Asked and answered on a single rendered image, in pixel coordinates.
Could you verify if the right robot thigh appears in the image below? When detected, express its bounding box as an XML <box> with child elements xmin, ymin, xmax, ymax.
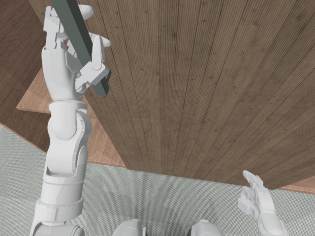
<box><xmin>191</xmin><ymin>221</ymin><xmax>224</xmax><ymax>236</ymax></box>

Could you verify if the robot right hand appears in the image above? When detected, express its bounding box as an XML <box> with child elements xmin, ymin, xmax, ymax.
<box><xmin>238</xmin><ymin>170</ymin><xmax>277</xmax><ymax>219</ymax></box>

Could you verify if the robot left hand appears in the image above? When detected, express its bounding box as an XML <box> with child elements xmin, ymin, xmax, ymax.
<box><xmin>41</xmin><ymin>4</ymin><xmax>111</xmax><ymax>101</ymax></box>

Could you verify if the robot right forearm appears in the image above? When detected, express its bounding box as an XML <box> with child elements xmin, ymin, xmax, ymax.
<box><xmin>257</xmin><ymin>212</ymin><xmax>289</xmax><ymax>236</ymax></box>

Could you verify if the robot left forearm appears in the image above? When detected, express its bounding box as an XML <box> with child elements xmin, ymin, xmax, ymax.
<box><xmin>30</xmin><ymin>100</ymin><xmax>93</xmax><ymax>236</ymax></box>

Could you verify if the robot left upper arm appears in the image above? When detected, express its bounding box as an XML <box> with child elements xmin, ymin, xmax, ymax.
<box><xmin>34</xmin><ymin>224</ymin><xmax>85</xmax><ymax>236</ymax></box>

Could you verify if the handle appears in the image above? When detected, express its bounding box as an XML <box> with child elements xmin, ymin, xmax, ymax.
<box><xmin>50</xmin><ymin>0</ymin><xmax>112</xmax><ymax>96</ymax></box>

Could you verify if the robot thigh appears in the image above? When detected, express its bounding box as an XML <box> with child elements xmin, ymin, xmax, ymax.
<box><xmin>112</xmin><ymin>220</ymin><xmax>146</xmax><ymax>236</ymax></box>
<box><xmin>191</xmin><ymin>221</ymin><xmax>224</xmax><ymax>236</ymax></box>

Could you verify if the wardrobe door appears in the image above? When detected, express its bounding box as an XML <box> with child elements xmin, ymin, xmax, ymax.
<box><xmin>28</xmin><ymin>0</ymin><xmax>315</xmax><ymax>190</ymax></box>
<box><xmin>290</xmin><ymin>176</ymin><xmax>315</xmax><ymax>188</ymax></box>

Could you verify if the left robot thigh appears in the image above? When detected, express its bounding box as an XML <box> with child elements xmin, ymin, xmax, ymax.
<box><xmin>112</xmin><ymin>220</ymin><xmax>146</xmax><ymax>236</ymax></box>

